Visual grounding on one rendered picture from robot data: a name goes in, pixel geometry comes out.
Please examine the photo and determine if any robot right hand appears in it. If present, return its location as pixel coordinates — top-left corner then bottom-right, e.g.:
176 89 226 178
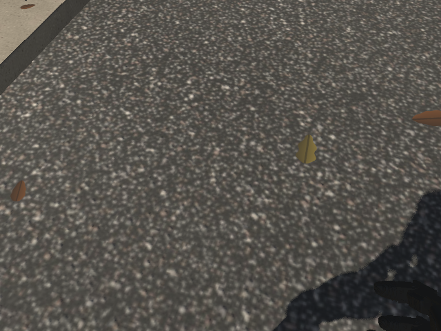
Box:
367 280 441 331

